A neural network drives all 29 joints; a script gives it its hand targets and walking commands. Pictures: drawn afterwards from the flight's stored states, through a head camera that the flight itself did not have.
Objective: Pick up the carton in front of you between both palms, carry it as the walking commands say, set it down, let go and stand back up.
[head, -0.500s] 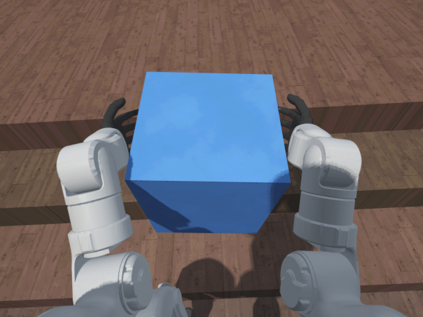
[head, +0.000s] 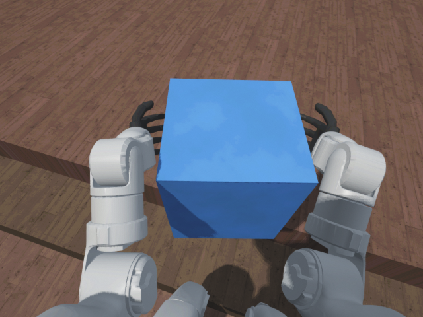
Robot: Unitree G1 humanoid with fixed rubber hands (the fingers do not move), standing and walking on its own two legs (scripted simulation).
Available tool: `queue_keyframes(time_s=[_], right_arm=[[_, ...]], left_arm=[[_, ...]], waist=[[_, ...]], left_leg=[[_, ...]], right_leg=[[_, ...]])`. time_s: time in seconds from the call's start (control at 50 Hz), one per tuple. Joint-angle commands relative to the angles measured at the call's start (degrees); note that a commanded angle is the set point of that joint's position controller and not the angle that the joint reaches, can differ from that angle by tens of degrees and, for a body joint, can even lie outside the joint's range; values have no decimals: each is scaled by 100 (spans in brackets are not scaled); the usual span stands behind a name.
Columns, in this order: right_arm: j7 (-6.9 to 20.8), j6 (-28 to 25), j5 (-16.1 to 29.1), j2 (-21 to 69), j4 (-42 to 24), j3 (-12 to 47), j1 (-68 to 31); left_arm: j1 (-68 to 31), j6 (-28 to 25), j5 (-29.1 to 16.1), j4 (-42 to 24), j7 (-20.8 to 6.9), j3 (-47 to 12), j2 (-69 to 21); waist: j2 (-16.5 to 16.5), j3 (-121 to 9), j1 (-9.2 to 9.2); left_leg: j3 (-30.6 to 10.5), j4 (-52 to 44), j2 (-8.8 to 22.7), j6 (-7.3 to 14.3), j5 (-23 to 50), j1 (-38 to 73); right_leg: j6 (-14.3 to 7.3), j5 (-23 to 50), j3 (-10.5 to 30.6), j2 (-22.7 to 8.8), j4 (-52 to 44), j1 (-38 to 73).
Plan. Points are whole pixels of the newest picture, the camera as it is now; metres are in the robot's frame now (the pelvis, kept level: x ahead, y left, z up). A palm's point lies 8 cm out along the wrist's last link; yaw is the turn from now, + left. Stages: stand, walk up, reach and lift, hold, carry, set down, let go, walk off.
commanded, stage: carry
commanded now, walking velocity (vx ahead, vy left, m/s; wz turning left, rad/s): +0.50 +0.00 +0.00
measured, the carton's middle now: (227, 166) +0.36 +0.05 +0.07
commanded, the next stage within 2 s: none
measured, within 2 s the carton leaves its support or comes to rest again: neither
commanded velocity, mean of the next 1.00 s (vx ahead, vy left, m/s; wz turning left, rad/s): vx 0.50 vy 0.00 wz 0.00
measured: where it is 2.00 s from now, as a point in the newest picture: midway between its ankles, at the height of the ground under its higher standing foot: (250, 80)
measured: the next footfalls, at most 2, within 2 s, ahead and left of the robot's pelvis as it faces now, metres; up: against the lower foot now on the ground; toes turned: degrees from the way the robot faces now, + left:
left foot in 0.26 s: +0.39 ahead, +0.15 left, +0.16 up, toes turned +7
right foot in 0.76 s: +0.75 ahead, -0.08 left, +0.32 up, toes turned -6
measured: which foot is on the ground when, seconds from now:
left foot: up 0.00-0.24, down 0.26-0.76, up 0.78-1.00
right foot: down 0.00-0.32, up 0.34-0.74, down 0.76-1.00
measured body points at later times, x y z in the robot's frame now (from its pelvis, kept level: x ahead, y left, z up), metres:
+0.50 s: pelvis +0.33 +0.07 +0.19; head +0.36 +0.05 +0.64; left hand +0.72 +0.16 +0.33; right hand +0.68 -0.14 +0.33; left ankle +0.35 +0.15 -0.51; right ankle +0.30 -0.03 -0.30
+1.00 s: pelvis +0.66 +0.00 +0.36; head +0.69 +0.01 +0.81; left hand +1.01 +0.19 +0.50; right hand +1.05 -0.11 +0.50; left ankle +0.68 +0.11 -0.24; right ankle +0.71 -0.08 -0.36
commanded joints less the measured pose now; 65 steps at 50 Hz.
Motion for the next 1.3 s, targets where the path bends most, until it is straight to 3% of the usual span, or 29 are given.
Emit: queue_keyframes(time_s=[0.0, 0.12, 0.16, 0.2, 0.24, 0.26, 0.28, 0.3, 0.32, 0.34, 0.36, 0.38, 0.42, 0.46, 0.54, 0.62, 0.68, 0.72, 0.74, 0.76, 0.78, 0.84, 0.92, 1.02, 1.2, 1.22, 1.24, 1.26, 1.28], right_arm=[[15, -127, 569, 4024, -270, 3218, -3347], [-141, -19, 822, 3788, -289, 3819, -3016], [-175, 114, 812, 3620, -136, 3775, -2946], [-238, 220, 905, 3637, -101, 3845, -3042], [-247, 298, 1205, 3954, 12, 4088, -3217], [-236, 288, 1292, 4120, -70, 4186, -3431], [-211, 260, 1444, 4357, -122, 4341, -3726], [-113, 187, 1774, 4851, -346, 4601, -3763], [-19, 77, 2106, 5086, -321, 4851, -3716], [40, -48, 2333, 5230, -405, 5083, -3810], [112, -182, 2552, 5317, -799, 5164, -4342], [187, -267, 2727, 5615, -987, 5283, -4865], [342, -364, 2940, 5845, -1055, 5448, -5040], [382, -403, 2950, 5696, -971, 5419, -4789], [226, -217, 2564, 4812, -470, 4880, -4013], [143, 74, 2157, 4259, -141, 4270, -3527], [125, 266, 1756, 3944, 182, 3687, -3329], [85, 290, 1360, 3781, 303, 3289, -3147], [59, 269, 1135, 3671, 397, 3146, -3123], [41, 230, 860, 3722, 466, 2965, -2762], [15, 217, 716, 3647, 587, 2820, -2641], [45, 36, 525, 4166, 264, 2942, -3099], [26, -190, 701, 4335, -136, 3592, -3309], [21, -58, 1077, 4131, -352, 4130, -2934], [-8, 256, 1538, 4024, 393, 3909, -3307], [-16, 251, 1528, 4030, 576, 3817, -3220], [-35, 252, 1473, 3927, 702, 3699, -3097], [-88, 213, 1442, 3860, 792, 3655, -3375], [-93, 174, 1461, 4017, 786, 3588, -3314]], left_arm=[[-5489, -396, -2532, -1596, -929, -4029, -5588], [-4166, -152, -2090, -856, -890, -3512, -4635], [-3874, -22, -1898, -648, -865, -3242, -4301], [-3821, 72, -1743, -584, -862, -2938, -4183], [-3631, 197, -1490, -530, -829, -2625, -4000], [-3648, 230, -1293, -568, -824, -2468, -4036], [-3767, 201, -1096, -561, -799, -2285, -3968], [-3509, 148, -817, -676, -773, -2171, -3925], [-3010, 124, -527, -457, -779, -1980, -3865], [-2690, 65, -215, -304, -734, -1801, -3739], [-2909, -16, -103, -460, -731, -1777, -3903], [-3261, -72, -55, -659, -724, -1789, -3938], [-3460, -195, -37, -771, -696, -1983, -3783], [-3305, -297, -7, -831, -641, -2188, -3670], [-3038, -129, -196, -627, -553, -2465, -3502], [-3284, 139, -411, -529, -425, -2530, -3358], [-3668, 262, -813, -355, -396, -2792, -3817], [-3948, 258, -1064, -448, -397, -2982, -4157], [-4210, 223, -1247, -470, -464, -3116, -4411], [-4400, 151, -1414, -548, -522, -3173, -4466], [-4433, 70, -1661, -471, -589, -3413, -4737], [-5203, -221, -2220, -939, -862, -3720, -5464], [-4954, -378, -2222, -983, -991, -3784, -5544], [-3684, -169, -1582, -602, -819, -3289, -4727], [-3177, 212, -608, 58, -533, -2307, -3602], [-3164, 226, -568, 130, -507, -2255, -3571], [-3161, 250, -553, 209, -488, -2190, -3529], [-3237, 260, -556, 294, -476, -2194, -3659], [-3542, 235, -620, 214, -480, -2260, -3766]], waist=[[-290, -2580, -743], [-641, -1644, -196], [-444, -1131, -506], [-1003, -1119, -986], [-2072, -2559, -1658], [-2063, -3129, -2024], [-1479, -3904, -2517], [-1182, -3905, -2501], [582, -3994, -1964], [650, -4884, -2049], [167, -4747, -2001], [-175, -3835, -1883], [-265, -2677, -1512], [-728, -2371, -1472], [-275, -1888, -2049], [117, -1243, -1484], [1214, -2168, -966], [1866, -3049, -284], [1626, -3372, 67], [-206, -3853, -299], [-1795, -4332, -501], [-555, -3126, -702], [-302, -2569, -849], [-865, -2535, -802], [-1072, -2126, -1149], [-817, -2512, -1305], [51, -2842, -1330], [1489, -2996, -1257], [1261, -2900, -1288]], left_leg=[[-256, 1265, 221, 293, -474, -2201], [745, 2594, 482, 535, -2501, -5303], [1141, 859, 792, 435, -2358, -5027], [2196, -2188, 611, 392, -1355, -1143], [2625, -2540, -57, 585, 159, 1334], [2824, -3235, -481, 636, -258, 1676], [2448, -5087, -448, 599, 1098, 3119], [1681, -6567, -390, 398, 1455, 3859], [-1411, -6478, 1544, 1477, 5603, 5117], [-2957, -6516, 2001, 2119, 6411, 5434], [-3135, -6677, 1934, 2166, 3683, 5092], [-2915, -6803, 1799, 1715, 1416, 4432], [-2070, -7128, 1759, 1155, -14, 3641], [-1625, -7579, 1890, 1068, -94, 3436], [-1319, -7930, 2233, 1347, 896, 5227], [685, -9937, 1207, 826, 322, 2764], [1895, -8858, 1081, 749, 6862, 2697], [1919, -6563, 1173, 427, 9382, 3763], [1594, -4818, 960, 152, 8106, 3312], [1276, -2385, 50, -255, 3342, 1410], [197, 129, -638, -290, 333, 750], [-79, 839, 42, 165, -412, -906], [419, -1139, 306, 173, -1652, -957], [854, -3625, 725, 51, 77, -1018], [2119, -7452, -38, -159, 977, 1700], [1844, -7326, 182, -84, 835, 2908], [156, -7419, 1369, 124, 815, 3836], [-2227, -7918, 2515, 1014, 896, 5043], [-2541, -8088, 2552, 1210, 856, 5047]], right_leg=[[-903, 1536, 3882, -1952, -2670, 3526], [-1069, 2382, 2995, -2287, -3795, 5048], [-660, 1680, 2134, -1826, -4451, 4533], [-598, 3091, 392, -1097, -5785, 1798], [-558, 9369, -84, -1258, -4241, 1994], [-377, 10748, 38, -1144, -2678, 2785], [182, 10630, -27, -817, -368, 2956], [221, 7218, 460, -564, 1137, 2360], [585, 1308, 1078, 405, 3905, 23], [412, 1105, 2324, 716, 5833, -501], [222, 1187, 2340, 433, 6270, -1074], [37, 1086, 2218, 90, 6094, -1660], [-118, 1090, 2035, -368, 5710, -2159], [-230, 802, 1563, -534, 5130, -2392], [-436, -987, 1298, -607, 7292, -5506], [-303, 29, 87, -953, 3149, -2608], [-447, 1192, -805, -132, 1590, -15], [-323, 797, -788, 378, 303, 887], [-257, 692, 225, 314, -823, 2017], [-1103, 737, 3824, -1269, -2502, 3221], [-1804, 2115, 5898, -2026, -3434, 3285], [-1157, 1496, 4282, -1756, -2448, 2720], [-818, 999, 2994, -1692, -2860, 2441], [-825, 2469, 1850, -1668, -3220, 3072], [81, 4401, 398, -1144, -2445, 3098], [311, 3913, 202, -981, -1563, 2489], [567, 2337, 136, -752, -232, 1572], [663, 253, 446, -9, 924, -384], [502, -257, 950, -140, 1657, -984]])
